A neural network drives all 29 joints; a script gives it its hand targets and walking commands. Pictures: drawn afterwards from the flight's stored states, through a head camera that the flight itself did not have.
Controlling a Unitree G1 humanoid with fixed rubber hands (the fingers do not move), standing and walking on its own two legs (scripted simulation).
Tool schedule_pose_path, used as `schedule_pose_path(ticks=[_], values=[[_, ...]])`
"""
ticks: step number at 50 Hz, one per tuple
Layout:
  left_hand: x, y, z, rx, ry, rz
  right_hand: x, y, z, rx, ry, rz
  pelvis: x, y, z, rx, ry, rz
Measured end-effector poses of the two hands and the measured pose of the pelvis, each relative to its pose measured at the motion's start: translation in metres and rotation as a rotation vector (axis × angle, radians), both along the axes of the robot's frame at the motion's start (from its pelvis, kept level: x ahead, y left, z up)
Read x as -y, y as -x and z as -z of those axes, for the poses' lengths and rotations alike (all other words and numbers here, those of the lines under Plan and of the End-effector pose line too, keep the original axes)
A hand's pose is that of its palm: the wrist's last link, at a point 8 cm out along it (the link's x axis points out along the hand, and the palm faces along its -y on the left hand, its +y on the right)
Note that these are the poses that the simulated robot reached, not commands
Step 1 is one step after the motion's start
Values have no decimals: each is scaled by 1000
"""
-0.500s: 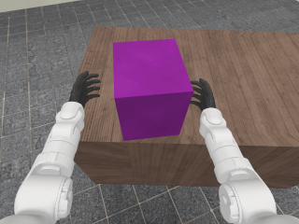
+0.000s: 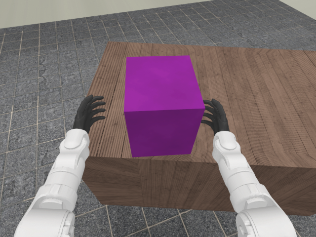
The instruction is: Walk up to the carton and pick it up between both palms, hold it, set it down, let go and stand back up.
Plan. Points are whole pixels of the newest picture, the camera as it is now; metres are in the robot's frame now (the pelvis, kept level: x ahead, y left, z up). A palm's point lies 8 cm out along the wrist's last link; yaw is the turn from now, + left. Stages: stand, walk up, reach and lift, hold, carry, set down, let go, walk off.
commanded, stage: set down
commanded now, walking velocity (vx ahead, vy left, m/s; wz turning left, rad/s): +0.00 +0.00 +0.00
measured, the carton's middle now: (160, 107) +0.51 +0.03 -0.02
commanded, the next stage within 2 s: let go in 1.24 s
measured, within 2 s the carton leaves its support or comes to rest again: rests again in 0.16 s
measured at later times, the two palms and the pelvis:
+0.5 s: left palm (82, 131) +0.35 +0.23 +0.06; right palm (216, 136) +0.36 -0.13 +0.04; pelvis +0.00 +0.00 +0.00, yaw -1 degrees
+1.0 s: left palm (68, 171) +0.26 +0.25 +0.01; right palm (215, 176) +0.28 -0.13 -0.02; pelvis +0.01 +0.00 +0.00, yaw +1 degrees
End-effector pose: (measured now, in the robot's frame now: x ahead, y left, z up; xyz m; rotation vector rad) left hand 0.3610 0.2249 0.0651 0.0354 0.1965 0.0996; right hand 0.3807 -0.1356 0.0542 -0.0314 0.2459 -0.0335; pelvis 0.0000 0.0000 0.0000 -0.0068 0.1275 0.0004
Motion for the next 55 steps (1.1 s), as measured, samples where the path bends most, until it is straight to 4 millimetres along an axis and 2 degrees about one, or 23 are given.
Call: schedule_pose_path(ticks=[10, 16, 27, 36, 42, 49, 55], values=[[-1, 14, 15, -13, 6, 15, -2, 18, 10, 3, -4, 19, 2, 14, 1, 17, -4, 4], [1, 15, 18, -3, 3, 28, -4, 21, 11, 16, 3, 24, 2, 15, 1, 7, -5, 9], [-2, 15, 8, 13, -7, 20, -9, 22, 9, 4, 5, 15, 2, -2, -2, 11, -4, 19], [-12, 35, 13, -24, -2, 2, -13, 33, 10, -13, 0, 0, 2, -17, -4, 56, -2, 13], [-18, 61, 31, -83, 8, -11, -12, 54, 29, -80, 10, -5, 3, -19, -4, 90, -1, 3], [-23, 98, 53, -140, 18, -40, -8, 98, 68, -209, 32, -10, 4, -15, -3, 114, -2, -8], [-26, 125, 66, -166, 25, -67, 1, 130, 86, -250, 46, 2, 5, -6, 0, 123, -3, -12]])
